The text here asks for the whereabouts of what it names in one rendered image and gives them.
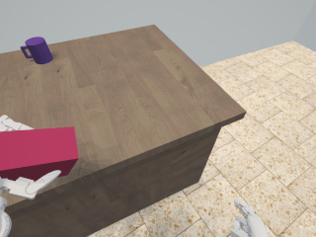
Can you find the robot left forearm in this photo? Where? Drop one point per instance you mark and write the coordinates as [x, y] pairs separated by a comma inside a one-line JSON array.
[[5, 219]]

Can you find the table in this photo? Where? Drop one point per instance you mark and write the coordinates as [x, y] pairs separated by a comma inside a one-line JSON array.
[[146, 118]]

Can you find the sponge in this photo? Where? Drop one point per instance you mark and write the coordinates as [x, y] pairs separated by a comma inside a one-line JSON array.
[[33, 153]]

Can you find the robot left hand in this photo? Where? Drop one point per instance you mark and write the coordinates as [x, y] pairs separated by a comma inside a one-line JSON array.
[[23, 187]]

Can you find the robot right hand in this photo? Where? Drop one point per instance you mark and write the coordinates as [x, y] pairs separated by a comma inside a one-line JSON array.
[[253, 227]]

